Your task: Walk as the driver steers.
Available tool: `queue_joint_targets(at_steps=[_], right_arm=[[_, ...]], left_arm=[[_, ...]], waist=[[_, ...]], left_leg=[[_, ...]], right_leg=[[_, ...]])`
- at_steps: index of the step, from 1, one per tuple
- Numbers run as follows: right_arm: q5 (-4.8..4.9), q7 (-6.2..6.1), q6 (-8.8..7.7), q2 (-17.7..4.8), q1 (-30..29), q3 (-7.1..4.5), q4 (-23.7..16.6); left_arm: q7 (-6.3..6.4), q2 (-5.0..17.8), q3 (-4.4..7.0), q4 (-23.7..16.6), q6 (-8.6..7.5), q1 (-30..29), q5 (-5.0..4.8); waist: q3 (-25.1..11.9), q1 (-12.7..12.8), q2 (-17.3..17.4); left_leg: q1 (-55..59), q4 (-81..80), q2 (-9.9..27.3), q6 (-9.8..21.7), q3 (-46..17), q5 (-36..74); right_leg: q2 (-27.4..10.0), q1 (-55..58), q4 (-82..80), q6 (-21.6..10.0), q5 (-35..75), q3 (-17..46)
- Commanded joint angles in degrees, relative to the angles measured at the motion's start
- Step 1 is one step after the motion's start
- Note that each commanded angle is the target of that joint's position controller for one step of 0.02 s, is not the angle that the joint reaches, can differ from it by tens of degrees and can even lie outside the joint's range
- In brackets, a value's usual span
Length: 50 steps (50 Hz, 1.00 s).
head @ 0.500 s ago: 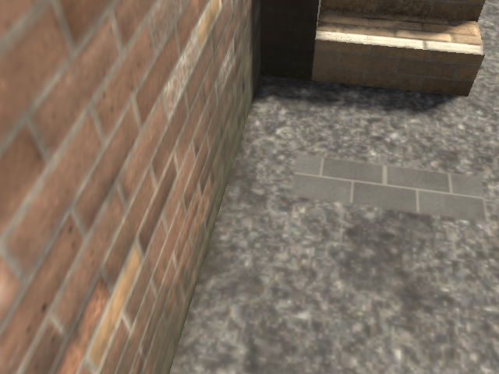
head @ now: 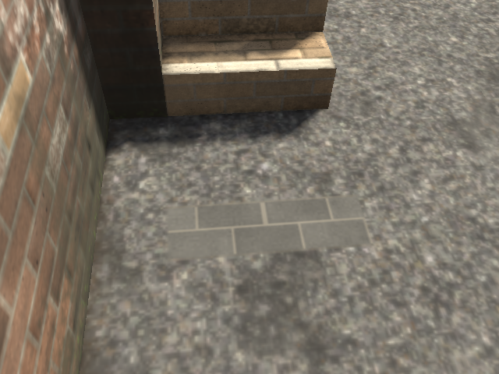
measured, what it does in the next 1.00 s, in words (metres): walks ahead: right foot, then left foot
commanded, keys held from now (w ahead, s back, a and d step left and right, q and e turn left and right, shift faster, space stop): w+e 0.10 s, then w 0.06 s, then no key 0.34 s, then w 0.50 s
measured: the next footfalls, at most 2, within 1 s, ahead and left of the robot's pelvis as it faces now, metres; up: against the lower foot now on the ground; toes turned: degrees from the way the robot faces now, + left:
right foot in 0.28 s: +0.31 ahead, -0.20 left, +0.00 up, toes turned -9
left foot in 0.94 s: +0.53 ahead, -0.03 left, +0.00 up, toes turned -6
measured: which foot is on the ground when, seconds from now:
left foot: down 0.00-0.28, up 0.30-0.92, down 0.94-1.00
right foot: up 0.00-0.26, down 0.28-0.94, up 0.96-1.00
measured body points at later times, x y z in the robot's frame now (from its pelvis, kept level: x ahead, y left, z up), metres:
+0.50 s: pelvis +0.25 -0.12 +0.01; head +0.28 -0.14 +0.46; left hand +0.35 +0.10 -0.12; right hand +0.29 -0.38 -0.14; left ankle +0.26 +0.02 -0.67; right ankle +0.27 -0.19 -0.73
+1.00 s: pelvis +0.44 -0.11 +0.00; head +0.46 -0.09 +0.45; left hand +0.42 +0.15 -0.15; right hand +0.57 -0.38 -0.10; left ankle +0.49 -0.03 -0.73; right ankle +0.29 -0.19 -0.69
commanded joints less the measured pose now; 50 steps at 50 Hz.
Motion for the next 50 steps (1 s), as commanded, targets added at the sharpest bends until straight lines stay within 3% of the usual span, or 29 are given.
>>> queue_joint_targets(at_steps=[1, 2, 3, 4, 7, 8, 11, 12, 13, 14, 15, 16, 17, 18, 19, 21, 24, 25, 28, 30, 32, 37, 42, 44, 46, 47, 48, 49, 50], right_arm=[[0.87, 0.55, -2.54, -4.5, 8.5, -1.26, 1.0], [1.55, 0.68, -3.51, -4.9, 8.5, -1.26, 1.8], [1.50, 0.72, -3.89, -5.6, 8.1, -1.37, 2.1], [0.47, 0.94, -3.54, -6.5, 5.2, -1.55, 1.2], [0.60, 2.20, -3.69, -8.0, 2.8, -2.20, 0.8], [0.64, 2.29, -3.70, -8.8, 4.2, -2.54, 1.9], [0.89, 3.08, -2.93, -9.7, 6.5, -2.90, 4.3], [1.29, 3.25, -2.59, -10.0, 6.5, -2.97, 4.7], [0.96, 3.15, -2.18, -8.5, 9.7, -2.61, 5.5], [0.56, 3.18, -2.21, -8.3, 11.2, -2.43, 5.1], [0.50, 4.24, -1.79, 0.1, 17.7, -0.54, 2.4], [2.06, 3.73, -0.69, -3.8, 18.6, -1.24, 3.3], [2.43, 3.37, -0.15, -5.3, 11.6, -1.50, 2.5], [2.00, 3.08, -0.31, -2.8, 8.6, -0.57, 1.5], [1.37, 2.75, -0.15, -2.8, 8.1, -0.24, 2.3], [0.30, 3.05, 1.49, -1.2, 11.8, 0.13, 5.1], [1.11, 3.71, 2.49, 0.9, 11.1, 0.77, 5.7], [0.57, 3.65, 2.93, 1.3, 10.4, 1.05, 6.2], [-0.06, 3.56, 3.29, -0.1, 6.2, 0.88, 5.8], [-0.22, 3.78, 3.35, -0.8, -0.3, 0.57, 4.2], [-0.55, 3.98, 2.71, -0.8, -3.9, 0.31, 3.2], [-0.13, 4.26, 0.70, 1.2, -7.3, 0.62, 2.7], [0.12, 4.72, -0.35, 0.4, -11.2, 0.42, 1.0], [0.22, 4.71, -0.69, 0.4, -10.3, 0.34, 0.9], [0.22, 4.40, -0.73, -0.1, -2.4, -0.28, 3.4], [-0.35, 3.83, -0.99, -2.8, 6.7, -1.41, 6.5], [-1.35, 3.02, -1.37, -9.4, 17.7, -3.07, 8.1], [-0.61, 3.01, -1.05, -12.8, 19.3, -3.67, 9.4], [0.22, 2.93, -0.50, -8.2, 12.6, -2.72, 8.0]], left_arm=[[-0.14, 2.6, 0.44, -5.8, -0.18, -4.0, 0.55], [-0.11, 1.9, 0.24, -6.1, 0.37, -4.2, 0.20], [-0.14, 1.8, 0.28, -6.9, 0.60, -6.4, 0.09], [-0.44, 2.1, 0.49, -8.4, 0.44, -9.0, -0.21], [-2.49, 0.4, 0.10, -10.6, 1.45, -14.4, -0.62], [-2.84, 1.4, 0.31, -10.5, 1.00, -15.3, 0.11], [-2.62, 1.0, 0.57, -9.3, 0.17, -14.8, 0.06], [-2.25, 1.3, 0.79, -7.7, -0.40, -11.0, 0.49], [-1.61, 1.4, 1.03, -4.7, -1.00, -3.5, 0.86], [-1.03, 2.7, 1.32, -2.1, -1.34, 3.3, 0.96], [0.01, 9.7, 2.06, -2.5, -1.64, 3.5, 1.46], [0.56, 14.1, 3.52, -3.7, -1.29, 6.5, -0.59], [1.25, 11.8, 2.97, -2.9, -1.13, 3.2, -1.32], [1.73, 8.7, 1.84, -2.1, -1.46, 0.2, -1.38], [1.87, 4.7, 0.42, -1.9, -1.86, -2.8, -0.83], [1.76, 1.3, -0.83, -1.8, -2.42, -4.8, -1.22], [1.80, 2.1, -0.74, 0.3, -3.27, -5.1, -1.10], [2.17, 2.1, -0.72, 1.6, -3.15, -5.0, -0.71], [2.26, 4.1, 0.62, 4.2, -2.19, -0.2, -0.99], [2.34, 3.3, 0.88, 5.9, -1.73, 2.2, -0.92], [2.56, 3.2, 1.29, 7.0, -1.95, 3.5, -0.94], [2.72, 3.6, 1.84, 10.1, -3.40, 7.5, -0.73], [2.55, 4.6, 2.19, 12.2, -3.96, 9.2, -0.46], [2.46, 5.1, 2.28, 12.8, -4.00, 8.5, -0.46], [2.44, 5.2, 2.32, 12.7, -3.81, 4.2, -1.24], [2.50, 4.3, 1.90, 12.4, -3.93, 3.0, -1.37], [2.36, 1.0, 0.75, 10.1, -4.08, 1.4, -1.93], [2.43, -0.3, 0.49, 9.9, -4.09, 2.7, -0.73], [2.58, 3.3, 1.31, 10.3, -3.54, 0.2, 0.21]], waist=[[-0.7, -4.3, 8.2], [-0.3, -2.9, 10.6], [1.0, -2.8, 10.1], [2.4, -1.7, 10.0], [3.1, -0.4, 10.6], [3.8, -1.3, 9.8], [4.4, -0.5, 9.2], [1.6, 1.6, 7.3], [-2.5, 4.1, 4.0], [-7.3, 7.7, 0.7], [-15.3, 1.8, -18.7], [-24.9, 4.4, -15.5], [-18.6, 3.8, -7.5], [-13.0, 1.4, -6.1], [-9.6, -0.5, -3.0], [-7.7, -3.7, -2.3], [-7.2, -5.7, -0.8], [-6.3, -5.8, -1.5], [-5.4, -3.1, -4.0], [-0.8, -0.8, -3.1], [2.9, 0.4, -1.7], [3.4, 1.6, 0.3], [4.1, 2.2, -1.2], [3.5, 1.1, -2.1], [0.6, -3.6, -2.0], [-4.0, -7.1, 0.1], [-10.4, -11.6, 10.3], [-10.1, -9.8, 18.9], [-5.1, -6.9, 10.3]], left_leg=[[14.0, -17.1, 16.0, 8.8, -18.1, -2.3], [13.4, -17.2, 16.2, 8.3, -15.4, 0.1], [11.1, -18.3, 16.1, 7.5, -12.6, 1.4], [8.3, -20.6, 16.3, 7.3, -10.6, 1.9], [-0.1, -21.0, 13.7, 4.4, -0.3, 6.7], [-0.3, -22.4, 13.1, 3.7, 1.2, 5.7], [4.2, -17.1, 13.8, 2.8, 3.8, 22.8], [6.2, -10.3, 12.6, 2.2, 5.9, 32.9], [4.6, 0.1, 10.7, 2.1, 7.7, 38.5], [-1.2, 12.5, 8.7, 0.8, 7.6, 25.8], [-14.7, 33.4, 2.4, -1.8, 6.9, -20.6], [-15.2, 43.1, -1.4, -1.1, -2.4, -23.5], [-18.2, 44.5, 1.0, -0.2, -6.2, -18.1], [-17.9, 41.2, 2.3, 0.3, -6.7, -14.0], [-16.3, 37.2, 4.0, 0.7, -7.2, -11.1], [-7.8, 30.6, 3.7, 0.8, -6.9, -8.2], [-1.9, 21.6, 1.8, 0.3, -6.2, -4.9], [-1.5, 18.3, 1.1, -0.1, -6.3, -2.9], [-4.1, 15.8, 0.5, 0.2, -4.7, -1.2], [-9.9, 14.2, 1.8, 0.4, -5.5, 0.4], [-14.7, 10.8, 2.3, 0.4, -6.2, 1.1], [-17.8, 6.3, 2.1, 0.7, -5.2, -0.2], [-16.9, 2.7, 0.8, 1.6, -2.7, -0.6], [-12.5, 0.7, -0.5, 2.5, -1.2, -0.2], [3.8, -5.5, -4.0, 4.1, 1.4, 3.8], [17.8, -6.4, -2.5, 5.9, -2.5, 3.4], [31.0, -13.2, 11.8, 10.7, -21.6, -6.2], [35.4, -20.1, 20.5, 14.4, -39.9, -6.2], [29.5, -18.5, 18.5, 13.5, -34.1, -10.2]], right_leg=[[-5.9, -18.4, 1.9, 0.9, 3.5, 2.0], [-6.8, -18.8, 0.1, 1.0, 4.4, 2.0], [-7.5, -19.1, -2.2, 1.4, 6.4, 1.7], [-8.4, -17.9, -6.9, 1.9, 7.3, 1.0], [-8.8, -6.7, -18.5, 2.0, 12.3, -2.4], [-8.4, -4.8, -20.8, 1.8, 12.1, -4.4], [-7.7, -1.3, -26.3, 0.7, 13.4, -5.5], [-5.5, 3.7, -30.3, 0.1, 15.2, -7.0], [-2.7, 14.2, -32.2, -1.0, 17.8, -7.8], [-4.9, 24.5, -33.8, -0.6, 19.9, -4.5], [-23.2, 37.2, -33.9, -5.0, 37.5, 19.1], [-30.5, 36.8, -40.1, -11.2, 45.3, 33.4], [-26.8, 33.3, -39.5, -10.2, 50.8, 24.3], [-25.0, 26.7, -40.5, -9.1, 52.9, 19.4], [-23.2, 21.9, -41.6, -7.0, 54.1, 15.9], [-20.9, 13.8, -44.9, -5.3, 58.1, 9.9], [-19.4, 10.5, -47.2, -5.8, 61.5, 5.3], [-18.4, 10.2, -47.1, -5.4, 61.1, 3.5], [-18.6, 11.6, -51.6, -6.5, 33.5, 5.7], [-19.9, 12.4, -56.8, -7.7, 9.1, 10.4], [-20.9, 14.8, -59.7, -8.6, 2.7, 13.2], [-21.5, 22.6, -59.3, -9.4, 7.4, 13.1], [-20.7, 26.0, -56.3, -8.2, 17.9, 10.7], [-20.1, 25.0, -53.4, -7.0, 25.5, 8.6], [-16.4, 17.4, -44.7, -3.9, 37.5, 2.6], [-13.1, 9.8, -34.9, -1.6, 39.7, -0.8], [-7.2, -3.0, -16.0, 1.6, 25.0, -6.2], [-1.4, -17.3, -4.4, 1.9, -8.0, -5.2], [-6.7, -20.4, 0.6, 0.5, -5.8, -0.2]])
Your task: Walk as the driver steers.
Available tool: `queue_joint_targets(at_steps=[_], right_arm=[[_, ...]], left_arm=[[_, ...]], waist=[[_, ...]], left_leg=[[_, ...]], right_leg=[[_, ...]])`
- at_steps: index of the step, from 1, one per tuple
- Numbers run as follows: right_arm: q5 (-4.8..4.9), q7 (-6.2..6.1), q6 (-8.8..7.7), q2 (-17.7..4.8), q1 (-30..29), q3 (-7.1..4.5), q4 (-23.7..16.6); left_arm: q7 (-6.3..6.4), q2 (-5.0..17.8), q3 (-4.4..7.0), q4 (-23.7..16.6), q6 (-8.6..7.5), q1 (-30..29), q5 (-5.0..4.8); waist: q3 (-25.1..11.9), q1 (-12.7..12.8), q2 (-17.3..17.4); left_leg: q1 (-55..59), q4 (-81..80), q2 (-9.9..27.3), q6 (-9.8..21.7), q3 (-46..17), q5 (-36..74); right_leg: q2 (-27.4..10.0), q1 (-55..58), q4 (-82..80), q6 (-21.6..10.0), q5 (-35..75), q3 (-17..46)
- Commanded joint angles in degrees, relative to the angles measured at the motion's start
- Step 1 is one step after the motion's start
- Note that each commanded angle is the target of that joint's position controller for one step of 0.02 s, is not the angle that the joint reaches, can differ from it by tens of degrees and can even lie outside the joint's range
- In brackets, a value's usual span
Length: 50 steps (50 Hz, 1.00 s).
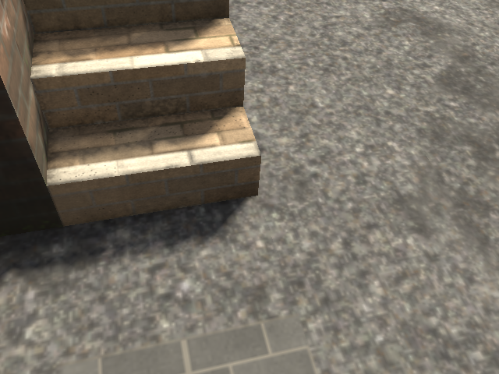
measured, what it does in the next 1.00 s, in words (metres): walks ahead, turning left: right foot, then left foot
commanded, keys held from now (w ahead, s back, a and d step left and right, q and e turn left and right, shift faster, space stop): w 0.32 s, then w+q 0.68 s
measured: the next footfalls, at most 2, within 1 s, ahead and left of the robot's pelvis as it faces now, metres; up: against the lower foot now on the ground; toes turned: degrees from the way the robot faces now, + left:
right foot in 0.42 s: +0.41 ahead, -0.09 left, +0.00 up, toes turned -2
left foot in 0.96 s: +0.65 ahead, +0.12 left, +0.00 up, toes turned +24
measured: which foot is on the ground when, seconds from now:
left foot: down 0.00-0.44, up 0.46-0.94, down 0.96-1.00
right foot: up 0.00-0.40, down 0.42-0.94, up 0.96-1.00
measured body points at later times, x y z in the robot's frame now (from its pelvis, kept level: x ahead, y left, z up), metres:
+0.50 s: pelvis +0.28 -0.02 -0.01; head +0.31 -0.03 +0.44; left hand +0.42 +0.22 -0.13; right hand +0.24 -0.26 -0.16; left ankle +0.10 +0.09 -0.65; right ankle +0.37 -0.09 -0.73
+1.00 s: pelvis +0.55 +0.04 -0.02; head +0.58 +0.05 +0.43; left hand +0.44 +0.26 -0.17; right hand +0.79 -0.14 -0.13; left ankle +0.62 +0.10 -0.73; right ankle +0.39 -0.10 -0.67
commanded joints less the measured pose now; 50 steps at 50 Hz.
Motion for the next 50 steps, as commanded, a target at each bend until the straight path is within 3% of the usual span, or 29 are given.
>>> queue_joint_targets(at_steps=[1, 2, 4, 7, 9, 12, 13, 16, 18, 19, 20, 21, 22, 23, 24, 25, 27, 29, 33, 37, 41, 44, 46, 47, 48, 49, 50], right_arm=[[0.86, -0.61, 0.81, -8.2, 11.7, -2.35, 1.5], [0.96, -0.49, 0.80, -6.1, 9.3, -1.78, 1.1], [1.14, -0.79, 0.01, -4.4, 10.6, -1.13, 2.3], [1.43, -1.02, -1.03, -5.4, 15.2, -1.23, 4.6], [1.50, -1.08, -1.71, -4.4, 17.2, -0.60, 6.1], [1.62, -1.03, -2.29, -5.0, 18.0, -0.44, 6.8], [1.70, -1.30, -2.30, -5.4, 18.4, -0.51, 7.2], [1.46, -1.86, -2.20, -5.7, 19.9, -0.54, 8.4], [1.20, -2.30, -1.81, -6.3, 19.9, -0.70, 9.0], [1.01, -2.52, -1.55, -7.1, 19.0, -0.91, 8.7], [0.65, -2.56, -1.30, -7.3, 18.4, -0.74, 8.7], [0.98, -2.33, -1.25, -5.9, 19.0, -0.19, 7.6], [3.17, -1.62, -0.82, 0.2, 26.9, 0.82, 6.6], [2.01, -1.75, -0.51, -4.1, 27.0, -0.48, 7.9], [1.44, -1.68, -0.19, -5.4, 20.9, -1.15, 6.6], [0.90, -0.93, -0.18, -4.8, 17.3, -1.18, 5.8], [-0.14, -0.29, 1.15, -2.6, 16.4, -1.35, 6.0], [-0.43, 0.35, 2.60, -1.1, 16.1, -1.41, 5.8], [-0.36, 1.08, 4.00, -1.0, 8.6, -1.54, 2.8], [0.10, 1.85, 3.57, -0.6, -0.3, -0.84, -0.5], [-0.09, 2.56, 3.23, -1.2, -6.6, -0.44, -3.2], [-0.32, 2.42, 3.19, -2.5, -5.4, -0.96, -3.6], [-0.31, 1.71, 2.86, -3.9, 1.6, -1.78, -1.5], [-0.56, 1.20, 2.25, -5.2, 8.9, -2.59, 0.5], [-1.52, 0.31, 1.89, -9.4, 18.1, -4.23, 2.6], [-1.62, -0.32, 2.21, -16.9, 17.4, -6.07, 1.7], [-0.06, -0.33, 3.10, -16.0, 18.7, -5.82, 2.0]], left_arm=[[-0.34, 5.7, 0.78, -5.1, -0.95, -5.2, 0.47], [-0.65, 4.9, 0.79, -5.0, -0.82, -5.9, 0.10], [-1.11, 3.0, 0.57, -4.5, 0.22, -6.3, 0.95], [-1.55, 1.7, 0.54, -6.0, 1.22, -10.7, 1.05], [-2.01, 1.1, 0.21, -8.5, 1.19, -16.3, 1.19], [-2.44, 0.2, -0.45, -10.7, 1.15, -22.1, 0.64], [-2.36, 0.6, -0.37, -10.6, 1.04, -22.9, 0.24], [-2.17, 1.2, -0.24, -11.9, 1.10, -25.6, 0.37], [-1.74, 2.2, 0.29, -11.8, 0.84, -24.2, 0.63], [-1.46, 3.1, 0.73, -10.3, 0.53, -20.5, 0.27], [-0.84, 4.2, 1.40, -7.8, -0.20, -11.7, 0.00], [0.03, 7.9, 2.50, -5.6, -0.96, -2.2, 1.08], [0.36, 14.8, 4.02, -5.3, -1.23, 4.1, 2.30], [-0.10, 12.4, 3.55, -5.9, -0.45, 0.3, 0.54], [-0.21, 8.7, 2.39, -6.8, -0.35, -6.8, 0.03], [-0.50, 5.1, 1.38, -7.4, -0.79, -11.1, -0.21], [-0.09, 2.1, 0.44, -6.6, -1.71, -12.2, -0.52], [0.13, 1.4, 0.13, -5.2, -2.77, -9.6, -0.78], [0.26, 2.6, 0.26, -3.9, -3.59, -6.5, -0.81], [0.48, 2.8, -0.13, -3.0, -3.51, -4.7, -0.67], [1.05, 4.6, 0.14, -1.3, -3.05, -0.6, -0.59], [1.67, 6.1, 0.49, -0.9, -2.07, -0.3, -0.25], [1.72, 7.9, 0.91, -1.1, -1.30, -2.1, 0.30], [1.56, 8.6, 1.05, -1.5, -0.76, -2.5, 0.05], [1.22, 8.3, 0.89, -2.9, -0.70, -3.4, -0.03], [-0.27, 1.2, -0.50, -6.8, -0.97, -1.0, -0.69], [-1.05, 6.3, 0.46, -8.2, -2.03, -9.1, -0.22]], waist=[[0.0, -5.2, 7.1], [2.0, -3.8, 5.7], [3.2, -2.9, 6.5], [4.2, -2.5, 5.8], [6.3, -2.9, 6.1], [6.5, -3.5, 6.4], [6.9, -3.7, 6.5], [7.4, -3.7, 6.4], [6.3, -2.6, 6.2], [4.0, -1.2, 6.4], [-0.8, 2.8, 4.2], [-8.2, 5.7, 1.2], [-17.6, 3.3, -9.8], [-19.5, 2.6, -6.1], [-8.9, 0.0, -0.7], [-3.7, -0.8, 1.3], [1.0, -3.3, -0.9], [1.0, -4.1, -1.0], [3.4, -4.1, -1.0], [5.9, -2.8, -0.8], [6.7, -1.0, -0.7], [4.9, -2.6, -1.9], [0.9, -5.3, -3.1], [-3.2, -8.5, -2.1], [-8.7, -12.8, 1.8], [-12.3, -8.1, 16.8], [-13.8, -10.4, 7.6]], left_leg=[[23.5, -17.7, 18.0, 10.0, -27.4, -11.7], [19.6, -19.7, 15.7, 8.5, -23.3, -9.8], [15.8, -21.6, 13.0, 7.6, -17.5, -0.6], [14.6, -22.4, 13.1, 9.2, -14.1, 8.4], [12.2, -23.4, 12.0, 8.9, -11.7, 10.9], [10.1, -23.2, 10.3, 7.8, -8.1, 18.1], [10.7, -23.0, 10.5, 7.5, -7.5, 19.9], [15.4, -22.0, 12.6, 7.2, -7.1, 24.8], [18.7, -16.5, 13.3, 6.6, -7.5, 35.3], [19.3, -11.2, 12.7, 5.5, -7.3, 42.0], [18.2, -1.1, 11.1, 4.3, -6.4, 44.4], [10.0, 13.5, 8.3, 3.5, -5.1, 31.8], [-8.8, 36.8, -0.9, 1.0, -0.6, -1.3], [-13.9, 44.4, -2.5, 2.2, -6.4, -16.9], [-16.2, 45.2, 1.7, 2.9, -7.5, -11.2], [-15.7, 41.8, 4.0, 2.9, -7.1, -6.5], [-11.8, 37.2, 6.5, 2.1, -7.0, -3.6], [-10.7, 36.6, 6.5, 1.2, -6.0, -2.1], [-18.1, 32.1, 7.3, 0.0, -4.3, 5.2], [-17.7, 17.7, 6.2, -0.4, -1.0, 12.8], [-16.2, 8.5, 4.6, 1.6, 3.1, 11.8], [-12.1, 6.1, 1.0, 4.8, 5.8, 4.8], [-3.9, 5.3, -3.5, 7.0, 7.8, -0.9], [5.4, 1.5, -5.1, 8.7, 6.9, -0.1], [19.6, -2.1, 1.2, 11.8, -3.0, -3.5], [37.1, -6.2, 19.2, 21.6, -35.0, -3.6], [36.7, -13.8, 19.8, 21.7, -45.0, -8.4]], right_leg=[[-4.2, -32.0, 21.5, -1.8, 3.9, 3.1], [-5.5, -30.6, 18.8, -1.4, 7.1, 2.5], [-6.2, -28.0, 16.1, 0.5, 10.6, 1.0], [-6.6, -30.4, 12.6, 2.5, 14.9, -0.6], [-6.6, -30.7, 6.5, 3.5, 20.4, -1.4], [-5.1, -25.1, -2.9, 2.9, 27.0, -3.4], [-4.6, -24.1, -4.5, 2.8, 27.4, -4.2], [-4.4, -22.4, -8.6, 1.1, 24.4, -4.0], [-2.9, -18.7, -10.6, -0.1, 19.4, -4.3], [-1.2, -13.1, -12.3, -1.0, 17.1, -4.8], [-0.2, -3.0, -16.2, -2.2, 19.0, -4.7], [-7.6, 11.4, -16.9, -4.1, 14.8, 3.0], [-25.6, 29.1, -20.9, -10.7, 5.7, 29.2], [-28.0, 24.9, -29.3, -11.8, 0.4, 42.1], [-25.2, 15.7, -30.6, -9.2, -3.6, 31.6], [-22.6, 8.5, -32.5, -7.8, 1.2, 23.2], [-18.1, 0.2, -34.4, -4.1, 13.1, 11.4], [-17.1, -1.0, -34.9, -3.7, 21.1, 5.9], [-16.0, 0.7, -36.6, -3.6, 26.0, -2.1], [-14.3, 1.5, -36.8, -3.1, 30.9, -8.3], [-16.5, 8.4, -34.7, -2.9, 38.8, -11.6], [-17.6, 14.1, -26.9, -2.5, 59.1, -14.1], [-17.1, 14.2, -14.5, -2.2, 70.3, -15.1], [-16.6, 11.1, -3.3, -1.6, 66.7, -15.6], [-15.3, -0.3, 13.4, 0.3, 50.0, -15.6], [-3.3, -27.6, 35.5, 3.7, -3.9, -13.3], [-1.9, -34.5, 39.8, 3.4, -4.5, 1.2]])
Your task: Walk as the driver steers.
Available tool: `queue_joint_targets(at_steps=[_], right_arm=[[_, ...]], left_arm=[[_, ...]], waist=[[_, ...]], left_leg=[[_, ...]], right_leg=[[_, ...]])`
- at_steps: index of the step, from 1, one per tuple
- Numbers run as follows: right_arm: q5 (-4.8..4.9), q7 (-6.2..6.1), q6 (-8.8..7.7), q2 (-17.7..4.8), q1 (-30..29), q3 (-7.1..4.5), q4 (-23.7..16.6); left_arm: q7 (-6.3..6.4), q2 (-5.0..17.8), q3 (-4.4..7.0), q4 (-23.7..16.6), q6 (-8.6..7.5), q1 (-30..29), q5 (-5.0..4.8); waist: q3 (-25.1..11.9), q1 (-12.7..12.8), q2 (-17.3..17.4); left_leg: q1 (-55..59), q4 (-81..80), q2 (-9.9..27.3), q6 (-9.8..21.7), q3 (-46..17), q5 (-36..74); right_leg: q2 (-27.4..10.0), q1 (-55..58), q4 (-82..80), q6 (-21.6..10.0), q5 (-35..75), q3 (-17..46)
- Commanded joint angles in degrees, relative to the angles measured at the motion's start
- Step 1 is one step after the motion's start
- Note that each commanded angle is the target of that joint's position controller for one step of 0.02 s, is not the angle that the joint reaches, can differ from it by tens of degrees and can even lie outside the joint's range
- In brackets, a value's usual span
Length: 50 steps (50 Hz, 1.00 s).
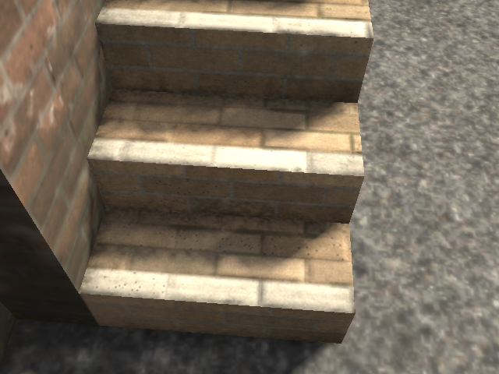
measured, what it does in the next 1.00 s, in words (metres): walks ahead, turning left: right foot, then left foot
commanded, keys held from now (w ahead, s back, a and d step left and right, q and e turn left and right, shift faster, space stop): w+q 0.08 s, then q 0.42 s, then w+q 0.16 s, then w+e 0.34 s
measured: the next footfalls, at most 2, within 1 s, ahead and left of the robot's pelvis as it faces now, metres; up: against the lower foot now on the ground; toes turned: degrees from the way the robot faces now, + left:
right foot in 0.42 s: +0.35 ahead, -0.08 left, +0.00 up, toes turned +17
left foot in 0.80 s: +0.20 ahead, +0.12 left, +0.00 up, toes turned +27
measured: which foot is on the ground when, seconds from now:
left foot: down 0.00-0.42, up 0.44-0.78, down 0.80-1.00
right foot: up 0.00-0.40, down 0.42-0.80, up 0.82-1.00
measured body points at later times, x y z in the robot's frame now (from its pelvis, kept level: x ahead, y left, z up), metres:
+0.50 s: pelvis +0.20 -0.01 +0.01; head +0.24 -0.01 +0.46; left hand +0.28 +0.27 -0.10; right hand +0.35 -0.27 -0.12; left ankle +0.09 +0.04 -0.65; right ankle +0.31 -0.09 -0.71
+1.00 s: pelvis +0.26 +0.05 +0.03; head +0.25 +0.07 +0.48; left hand +0.22 +0.30 -0.12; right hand +0.41 -0.16 -0.09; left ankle +0.17 +0.10 -0.71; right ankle +0.30 -0.07 -0.61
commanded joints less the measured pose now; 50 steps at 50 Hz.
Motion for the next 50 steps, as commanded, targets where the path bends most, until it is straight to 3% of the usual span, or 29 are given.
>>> queue_joint_targets(at_steps=[1, 2, 3, 4, 6, 8, 12, 16, 19, 20, 21, 22, 23, 24, 25, 28, 31, 32, 35, 37, 39, 40, 41, 42, 43, 45, 47, 48, 50], right_arm=[[1.32, -1.49, 0.95, -14.2, 16.7, -4.08, 2.5], [1.80, -1.53, 0.65, -11.1, 13.8, -3.44, 2.2], [2.01, -1.67, -0.07, -9.5, 11.5, -3.11, 1.9], [2.36, -1.96, -0.46, -7.2, 10.3, -2.22, 2.1], [2.69, -1.88, -1.89, -8.5, 10.2, -2.20, 2.2], [2.77, -1.81, -2.23, -10.0, 12.0, -2.47, 2.8], [2.55, -2.22, -0.94, -10.2, 14.6, -2.58, 2.7], [1.53, -3.11, -0.13, -8.4, 15.5, -2.38, 2.5], [1.26, -3.43, 0.05, -10.4, 9.3, -2.68, 0.3], [1.91, -3.33, -0.13, -10.6, 7.6, -2.65, -0.5], [2.84, -3.51, -0.66, -8.6, 7.9, -1.93, -1.4], [3.20, -4.35, -0.44, -3.1, 15.5, -0.91, -2.5], [1.84, -5.60, 1.15, -7.0, 20.6, -1.53, -0.3], [0.87, -5.60, 2.21, -9.2, 17.5, -2.14, 0.6], [0.50, -4.90, 2.86, -10.6, 12.8, -2.64, -0.1], [0.01, -2.32, 4.64, -8.0, 9.2, -1.83, -1.9], [0.09, -0.45, 3.36, -6.3, 6.4, -1.05, -3.3], [-0.45, -0.55, 3.22, -6.6, 5.0, -1.09, -4.0], [-0.49, -0.71, 2.85, -4.6, 5.3, 0.12, -3.7], [0.14, -2.16, 1.95, -2.9, 7.6, 0.92, -2.2], [0.64, -3.53, 0.31, -3.1, 12.2, 1.30, 0.5], [0.51, -4.13, -0.46, -4.5, 14.7, 1.11, 1.9], [-0.09, -4.68, -0.76, -12.4, 17.4, -0.71, 2.0], [-0.15, -5.23, -0.71, -14.4, 15.9, -1.36, 2.0], [0.14, -5.23, -1.03, -10.9, 12.1, -0.35, 1.5], [1.04, -4.42, -2.46, -6.4, 7.8, 1.12, 1.2], [0.90, -3.97, -4.22, -5.9, 11.3, 1.09, 2.8], [0.92, -3.81, -4.80, -5.6, 12.3, 1.05, 3.3], [0.80, -3.97, -5.21, -5.0, 15.2, 0.89, 4.1]], left_arm=[[-1.74, 7.9, 1.19, -9.7, -2.73, -8.7, -0.83], [-1.55, 7.8, 0.99, -9.2, -3.24, -8.3, -0.64], [-1.22, 7.9, 0.95, -9.0, -2.81, -8.8, 0.41], [-1.25, 7.6, 0.73, -8.8, -1.67, -7.5, 1.44], [-0.85, 6.3, 0.42, -9.0, 0.22, -7.1, 1.78], [-0.72, 5.4, 0.03, -9.9, 0.78, -8.5, 1.61], [-0.55, 6.5, -0.68, -12.6, 1.10, -15.9, 0.95], [0.89, 7.3, -1.41, -13.1, 1.54, -17.7, 0.19], [2.25, 9.7, -0.85, -11.7, 1.18, -12.1, -0.06], [2.73, 10.5, -0.26, -10.3, 0.68, -7.6, 0.12], [3.74, 12.8, 0.36, -9.4, 0.16, -3.7, 0.62], [3.70, 16.9, 0.97, -10.5, 0.47, -3.4, 0.91], [3.02, 14.6, 0.87, -11.3, 1.37, -4.2, 0.40], [2.94, 11.3, 0.20, -13.0, 1.79, -7.6, 0.17], [2.94, 8.3, -0.84, -14.0, 2.31, -11.5, -0.23], [2.96, 9.7, -0.75, -14.1, 3.47, -13.2, 0.74], [2.28, 11.9, 0.44, -13.3, 3.44, -10.6, 0.85], [2.42, 11.9, 0.62, -13.1, 2.64, -9.7, 0.04], [1.50, 12.4, 1.14, -12.7, 1.50, -9.5, 0.30], [0.86, 11.6, 1.23, -11.3, 1.18, -8.7, 0.56], [0.56, 9.6, 0.85, -10.4, 1.57, -9.1, -0.24], [0.29, 6.7, 0.18, -11.2, 1.25, -10.6, -0.10], [-0.24, 1.4, -1.48, -14.4, 0.79, -13.5, -0.80], [0.00, 6.0, -0.62, -14.4, 1.14, -14.0, 1.01], [-0.16, 8.3, 0.55, -12.6, 1.51, -11.6, 0.83], [-0.76, 8.0, 1.05, -9.7, 1.60, -6.9, 1.11], [-0.65, 5.8, 0.77, -8.0, 1.74, -5.9, 1.52], [-0.37, 5.1, 0.72, -8.2, 1.91, -6.8, 1.58], [-0.07, 4.5, 0.81, -9.7, 2.17, -11.3, 1.71]], waist=[[-9.3, -6.9, 3.3], [-5.4, -4.4, -1.2], [-3.6, -2.6, -3.5], [-4.2, -1.2, -3.1], [-4.8, 0.4, -2.1], [-5.7, 0.5, 0.1], [-6.8, -2.5, 5.2], [-7.9, -4.2, 7.0], [-7.1, -0.4, 6.2], [-7.6, 2.4, 4.6], [-9.4, 3.3, -0.5], [-15.4, -1.2, -13.4], [-20.7, -2.2, -8.1], [-17.2, -2.6, -3.1], [-11.2, -2.7, -2.0], [-7.2, -3.0, -7.6], [-6.0, -1.6, -7.8], [-5.8, -1.2, -7.6], [-7.8, -1.3, -7.9], [-7.7, -1.5, -8.3], [-6.2, -4.4, -4.9], [-6.1, -5.4, -0.5], [-6.1, -7.2, 16.1], [-2.0, -6.7, 14.0], [-0.2, -4.0, 10.6], [0.8, -0.1, 5.0], [-4.0, -0.7, 3.7], [-5.8, -0.8, 3.6], [-6.1, -2.1, 4.0]], left_leg=[[36.3, -21.6, 21.8, 13.4, -40.3, -5.9], [29.2, -22.7, 19.9, 11.0, -35.0, 2.1], [24.3, -23.5, 17.6, 9.1, -30.6, 9.3], [21.4, -23.9, 15.4, 8.2, -26.5, 15.5], [18.8, -20.7, 13.2, 7.3, -21.0, 40.2], [17.9, -17.7, 10.2, 4.8, -16.6, 52.8], [19.2, -14.8, 6.8, -0.8, -15.7, 52.8], [20.4, -10.6, 8.1, -1.6, -19.3, 51.7], [17.3, -4.7, 7.8, -3.2, -23.3, 53.0], [15.7, 0.0, 6.2, -5.0, -23.2, 47.5], [8.9, 9.3, 3.4, -6.9, -22.5, 29.2], [-1.1, 27.5, -5.8, -8.4, -15.2, -25.4], [-1.8, 35.5, -4.4, -8.5, -11.3, -28.9], [-0.9, 38.6, -1.7, -8.7, -12.6, -24.4], [-0.4, 37.6, 0.0, -9.6, -12.7, -21.1], [0.2, 34.3, 0.9, -11.3, -11.2, -13.9], [-2.5, 23.4, 2.5, -10.8, -9.6, -12.7], [-2.4, 20.2, 3.5, -10.8, -8.6, -12.3], [7.5, 7.5, 3.3, -9.4, -6.3, -15.9], [13.7, -1.5, 2.3, -8.7, -4.1, -15.5], [24.0, -16.6, 1.6, -6.9, -2.6, -7.2], [30.8, -20.1, 5.9, -6.4, -7.7, -8.8], [31.0, -29.5, 21.1, -2.1, -29.6, -29.0], [22.4, -33.0, 26.5, 1.6, -33.5, -28.5], [19.6, -32.1, 24.5, 2.4, -29.6, -23.7], [21.0, -28.5, 18.1, -1.1, -17.0, -1.4], [25.3, -22.7, 17.4, -1.2, -9.7, 28.4], [25.7, -21.1, 18.1, -0.5, -7.8, 36.4], [26.9, -21.2, 19.4, 0.6, -6.1, 37.0]], right_leg=[[0.1, -39.9, 26.0, -0.7, 5.9, 14.7], [-1.9, -36.8, 20.3, -0.6, 10.9, 14.3], [-2.9, -33.2, 16.2, 0.1, 12.4, 14.2], [-3.4, -29.1, 13.4, 1.1, 13.2, 14.5], [-2.4, -25.3, 10.4, 3.1, 11.7, 13.5], [-0.6, -24.7, 5.3, 3.8, 13.7, 11.6], [2.1, -24.6, -5.8, 3.3, 20.7, 10.5], [4.3, -20.9, -10.5, 1.8, 20.8, 11.7], [6.0, -10.6, -21.2, 0.0, 20.1, 13.3], [5.8, -4.1, -30.0, -0.9, 28.2, 13.5], [-2.0, 5.7, -33.1, -3.6, 46.5, 19.7], [-20.7, 15.9, -26.8, -12.5, 86.1, 34.2], [-26.0, 11.8, -29.5, -19.5, 81.2, 39.1], [-22.6, 6.2, -31.9, -19.1, 66.0, 35.7], [-17.5, -0.7, -33.8, -15.8, 54.4, 28.9], [-9.8, -9.0, -39.4, -11.4, 21.8, 19.8], [-10.9, -7.1, -43.3, -11.1, 6.4, 19.8], [-12.2, -7.1, -44.9, -11.2, 4.2, 20.2], [-11.3, -10.9, -44.9, -9.8, 2.5, 17.3], [-11.2, -13.0, -44.5, -9.5, 2.4, 17.8], [-7.4, -18.2, -39.5, -7.0, -0.8, 15.5], [-3.9, -24.3, -31.5, -4.9, 0.5, 12.2], [3.3, -35.6, -17.1, -0.9, -0.3, 5.2], [1.2, -35.4, -4.5, -0.5, 1.1, 9.8], [0.7, -34.8, 3.2, -0.8, 3.9, 13.4], [0.8, -35.7, 8.0, -1.0, 10.9, 15.3], [1.8, -35.8, 16.1, -1.0, 15.2, 13.1], [2.0, -35.8, 18.9, -0.9, 16.1, 12.6], [0.8, -38.5, 19.7, -1.0, 18.3, 12.5]])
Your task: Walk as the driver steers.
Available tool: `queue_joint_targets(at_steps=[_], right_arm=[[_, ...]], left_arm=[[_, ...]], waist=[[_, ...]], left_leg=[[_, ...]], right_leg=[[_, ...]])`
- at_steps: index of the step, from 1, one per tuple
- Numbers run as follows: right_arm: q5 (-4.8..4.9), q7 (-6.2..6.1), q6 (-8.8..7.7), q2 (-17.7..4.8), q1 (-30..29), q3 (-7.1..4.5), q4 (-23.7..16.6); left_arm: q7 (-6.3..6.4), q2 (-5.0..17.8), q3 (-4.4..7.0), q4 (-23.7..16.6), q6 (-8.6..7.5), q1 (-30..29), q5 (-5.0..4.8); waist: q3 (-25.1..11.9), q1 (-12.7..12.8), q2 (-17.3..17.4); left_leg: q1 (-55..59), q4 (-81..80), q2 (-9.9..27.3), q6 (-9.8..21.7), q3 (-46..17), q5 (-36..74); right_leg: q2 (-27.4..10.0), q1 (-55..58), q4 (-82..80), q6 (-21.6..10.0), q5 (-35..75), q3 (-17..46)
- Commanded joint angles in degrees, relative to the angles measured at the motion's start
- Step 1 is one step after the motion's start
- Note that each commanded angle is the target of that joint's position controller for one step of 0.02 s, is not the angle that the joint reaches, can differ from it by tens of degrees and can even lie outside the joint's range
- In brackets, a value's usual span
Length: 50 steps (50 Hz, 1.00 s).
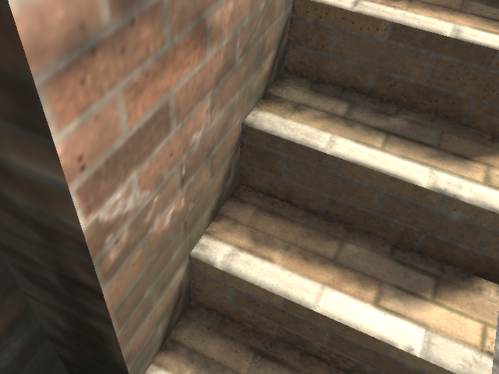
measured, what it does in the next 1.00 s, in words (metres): climbs, turning right: right foot 0.20 m higher, then left foot 0.20 m higher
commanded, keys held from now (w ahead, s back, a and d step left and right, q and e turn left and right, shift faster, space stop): w+e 0.68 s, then w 0.32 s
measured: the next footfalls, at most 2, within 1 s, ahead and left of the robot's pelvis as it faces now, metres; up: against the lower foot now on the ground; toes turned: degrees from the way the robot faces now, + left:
right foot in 0.40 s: +0.33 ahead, -0.24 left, +0.20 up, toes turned -17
left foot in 0.94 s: +0.61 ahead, -0.24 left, +0.39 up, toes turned -26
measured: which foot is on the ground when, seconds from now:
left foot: down 0.00-0.44, up 0.46-0.92, down 0.94-1.00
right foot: up 0.00-0.38, down 0.40-0.94, up 0.96-1.00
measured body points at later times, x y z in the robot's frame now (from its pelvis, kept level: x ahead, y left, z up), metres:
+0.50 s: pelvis +0.20 -0.15 +0.03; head +0.26 -0.15 +0.47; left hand +0.50 -0.04 -0.06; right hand +0.15 -0.39 -0.11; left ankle +0.03 +0.07 -0.55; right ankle +0.29 -0.24 -0.55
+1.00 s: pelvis +0.49 -0.24 +0.27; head +0.49 -0.27 +0.72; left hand +0.63 -0.02 +0.15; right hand +0.54 -0.49 +0.14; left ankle +0.57 -0.22 -0.36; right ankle +0.30 -0.25 -0.37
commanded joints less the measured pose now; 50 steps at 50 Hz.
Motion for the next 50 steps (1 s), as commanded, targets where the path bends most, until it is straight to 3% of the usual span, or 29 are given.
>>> queue_joint_targets(at_steps=[1, 6, 11, 15, 17, 18, 19, 20, 21, 22, 23, 24, 26, 27, 28, 30, 31, 33, 36, 38, 41, 42, 43, 45, 46, 47, 48, 49, 50], right_arm=[[-0.01, -0.48, -1.65, -6.9, 3.9, -1.75, -1.0], [-0.36, -1.60, -2.47, -7.1, 12.8, -2.25, 2.5], [-2.02, -2.14, -2.70, -6.0, 16.5, -2.23, 5.5], [-1.64, -1.39, -2.25, -5.7, 18.8, -1.19, 8.9], [-0.91, -1.87, -1.11, -5.8, 17.0, -0.70, 8.6], [1.72, -1.94, -0.13, -7.1, 11.1, -0.38, 5.3], [2.79, -1.79, -0.05, -11.0, 7.4, -0.43, 0.5], [3.89, -0.69, -1.23, -17.9, 4.0, -2.02, -3.3], [5.38, 0.46, -1.05, -24.5, -0.3, -4.55, -6.1], [5.18, 3.24, -2.03, -23.4, -4.4, -5.34, -10.1], [3.01, 4.99, -2.13, -15.4, -5.1, -3.75, -15.2], [0.16, 4.74, -1.22, -7.9, -0.3, -2.04, -14.6], [-1.34, 3.56, 1.46, -1.5, -0.1, -0.23, -15.1], [-2.58, 2.52, 2.74, -0.2, -3.0, 0.28, -16.0], [-2.03, 1.64, 3.84, 1.2, -2.0, 0.71, -16.4], [-1.93, 0.53, 3.71, 2.8, -5.0, 1.57, -19.8], [-3.12, -0.66, 3.84, 4.2, -7.7, 2.15, -21.5], [-2.37, -2.03, 4.35, 3.3, -12.1, 2.32, -22.5], [-1.11, -2.92, 4.22, 8.4, -18.9, 4.01, -24.8], [-0.69, -2.60, 4.82, 9.5, -26.2, 4.99, -28.4], [1.08, -1.18, 6.10, 8.1, -32.1, 5.52, -30.8], [1.90, -1.53, 6.46, 7.0, -27.0, 5.31, -30.6], [2.59, -1.32, 6.13, 2.8, -22.4, 4.33, -27.4], [4.62, -1.92, 6.07, -1.2, -1.4, 2.01, -19.7], [3.86, -1.37, 6.05, -5.5, 3.0, 0.56, -17.6], [2.49, -0.59, 5.31, -8.2, 3.3, -0.82, -14.9], [-0.21, -0.05, 5.18, -13.6, 6.8, -2.74, -11.5], [0.69, -0.93, 6.76, -9.2, 4.4, -3.24, -9.7], [2.06, -0.80, 5.06, -5.2, -0.7, -3.07, -8.6]], left_arm=[[0.30, 2.1, 0.68, -4.7, -0.32, -7.5, 0.38], [1.06, 0.1, 0.71, -8.7, 2.10, -17.0, 1.76], [1.73, -1.8, 0.41, -14.7, 2.44, -28.8, 0.26], [2.51, -7.8, -3.25, -24.5, 2.20, -40.4, 0.09], [1.84, -7.3, -5.03, -30.8, 1.59, -45.6, -0.98], [-0.14, -10.1, -6.86, -29.8, 2.73, -37.0, -2.00], [-0.69, -7.1, -5.66, -25.7, 2.86, -26.6, -2.18], [-0.38, -1.7, -3.13, -20.3, 3.42, -5.1, -1.53], [-0.94, 3.0, -0.98, -16.8, 3.23, 6.1, -1.10], [-0.15, 6.9, 0.97, -16.2, 3.25, 7.7, -1.47], [1.34, 18.8, 4.97, -16.6, 3.25, 1.8, -2.52], [1.38, 16.9, 5.68, -17.5, 3.70, -2.2, -1.80], [0.93, 8.0, 2.85, -11.4, 2.78, -4.0, -0.70], [0.82, 3.7, 1.55, -10.4, 2.07, -6.6, -0.52], [0.01, 2.0, 0.80, -9.7, 1.38, -7.3, -0.07], [-1.11, 0.2, 0.14, -7.1, -1.11, -4.1, -0.25], [-1.86, 2.3, 0.91, -6.2, -2.41, -2.6, -0.93], [-2.42, 1.9, 1.03, -3.5, -4.27, 2.2, -1.52], [-2.51, 0.4, -0.09, 0.7, -6.14, 11.4, -1.64], [-2.50, 1.7, 0.54, 1.7, -5.45, 13.3, -2.00], [1.04, 2.5, 0.73, 1.5, -3.98, 14.2, -2.78], [2.57, 1.1, 0.85, 2.6, -3.49, 12.0, -3.50], [3.74, 2.2, 0.95, 0.4, -3.62, 11.2, -5.33], [4.98, 11.1, 3.40, -2.1, -6.14, 5.7, -6.61], [3.52, 15.4, 4.53, -2.5, -7.51, 4.5, -7.79], [2.09, 12.9, 4.29, -2.2, -7.64, 5.2, -6.91], [0.04, 3.4, 3.01, -3.7, -8.01, 7.9, -4.22], [-2.52, 1.5, 2.94, -3.9, -7.14, 9.1, -1.43], [-3.37, -2.9, 1.53, -7.8, -7.00, 5.3, 0.71]], waist=[[1.5, -2.2, 7.7], [4.5, -3.8, 9.6], [9.5, -4.3, 5.2], [14.2, -5.4, 8.0], [14.6, -4.9, 6.4], [8.6, -0.6, 4.0], [-0.5, 2.3, 5.9], [-14.8, 11.3, 14.2], [-21.0, 16.9, 16.2], [-21.3, 17.9, 6.3], [-26.4, 10.6, -13.4], [-29.3, 5.1, -5.3], [-11.0, -2.1, 2.5], [-2.2, -4.0, 3.4], [1.0, -6.2, 0.4], [1.3, -6.4, -4.1], [0.7, -7.1, -1.7], [3.5, -4.8, 2.1], [5.2, -1.4, 1.0], [8.5, -0.7, 3.4], [7.2, 1.8, -2.3], [3.8, -1.9, -7.0], [-2.8, -3.0, -3.3], [-16.0, -12.4, -9.8], [-20.7, -14.6, -9.9], [-19.2, -14.0, -2.8], [-18.4, -8.5, 19.9], [-16.5, -7.7, 13.3], [-7.8, -2.9, 2.8]], left_leg=[[6.5, -2.2, 16.6, 7.8, -4.1, 38.8], [13.7, -2.4, 21.9, 11.1, -8.3, 33.0], [21.3, -6.4, 23.8, 8.3, -7.3, 11.4], [20.8, -9.3, 23.9, 4.6, -3.3, 11.9], [12.5, -16.8, 18.8, 2.7, 4.3, 16.4], [-4.2, -21.4, 15.7, 3.9, 11.7, 29.9], [-11.1, -12.2, 16.1, 6.7, 12.0, 81.9], [-9.0, 4.7, 18.6, 6.6, 9.5, 109.4], [-8.7, 26.1, 16.2, 4.3, 8.1, 113.8], [-25.1, 50.9, 8.7, 1.0, 3.5, 61.6], [-33.0, 79.1, -4.2, -1.1, -4.3, 5.1], [-33.1, 91.5, -0.2, 0.5, -14.6, 8.0], [-39.5, 91.6, 3.0, 0.3, -11.8, 15.1], [-42.9, 91.1, 3.2, 0.4, -12.0, 15.3], [-45.3, 94.3, 2.1, 0.2, -11.5, 12.0], [-54.7, 107.1, 0.3, 0.9, -10.4, 4.8], [-57.2, 107.7, 1.7, 1.6, -11.4, 4.4], [-63.3, 107.8, 1.7, 0.9, -7.5, 4.4], [-81.6, 131.5, -0.6, 2.3, -4.5, -0.6], [-80.3, 120.6, -1.8, 2.9, 0.2, -1.3], [-67.4, 96.2, -2.2, 2.3, 5.9, 0.8], [-52.0, 84.8, -0.9, 5.0, 5.5, 0.5], [-34.5, 68.9, -3.3, 5.5, 8.7, -2.6], [-17.1, 58.6, -2.4, 5.8, -0.1, -1.9], [-11.3, 49.3, -4.8, 4.9, -1.4, -9.9], [-7.4, 35.3, -4.7, 5.5, -6.1, -9.6], [-0.3, 25.5, 11.9, 13.9, -32.6, 14.7], [-3.1, 8.6, 13.6, 20.7, -60.9, 1.2], [-9.7, 5.7, 13.0, 18.8, -58.8, -17.7]], right_leg=[[-1.6, -10.6, 4.4, -0.1, 3.6, 0.4], [-2.5, -26.5, 23.2, -0.6, -6.7, 0.0], [-2.7, -50.3, 43.0, -2.5, -20.9, 5.3], [-4.3, -64.0, 52.0, -6.7, -34.5, 5.5], [-6.1, -53.2, 34.1, -5.5, -32.7, -5.3], [-5.7, -20.7, 15.3, -7.3, -20.2, -9.2], [3.2, 3.8, 17.6, -6.9, -14.6, -16.2], [6.6, 22.6, 20.2, -8.6, -7.6, -13.8], [9.0, 29.0, 7.1, -11.2, -12.5, -3.9], [1.6, 38.9, -14.2, -15.1, -7.1, 18.1], [-12.0, 38.3, -37.6, -15.1, 10.3, 52.1], [-12.6, 34.3, -40.9, -9.4, 1.4, 54.3], [-8.5, 16.8, -40.0, -4.8, -16.1, 43.3], [-5.1, 8.2, -37.2, -4.2, -17.6, 37.1], [-3.8, 4.9, -36.1, -4.3, -16.3, 32.5], [-3.5, 6.3, -37.7, -6.6, -4.0, 27.9], [-3.0, 8.2, -37.1, -4.8, 2.2, 24.6], [-1.1, 9.5, -38.8, -2.3, 7.2, 21.7], [-4.0, 19.3, -40.5, -1.0, 8.5, 23.2], [-1.1, 16.0, -44.5, 2.8, 8.2, 17.8], [-2.7, 14.9, -58.6, -1.6, 24.4, 16.9], [-2.3, 14.5, -60.0, -2.7, 46.4, 11.2], [-2.7, 16.4, -58.8, -2.4, 77.2, 5.5], [-12.2, 29.1, -46.7, -4.7, 115.7, 7.1], [-13.1, 35.1, -36.4, -6.3, 120.0, 8.2], [-7.7, 35.5, -21.5, -6.0, 104.4, 7.4], [6.5, 22.4, 5.3, -1.4, 25.2, 7.8], [13.8, 4.8, 34.9, 0.0, 8.2, 13.1], [12.9, -4.1, 44.7, -2.0, 12.1, 16.1]])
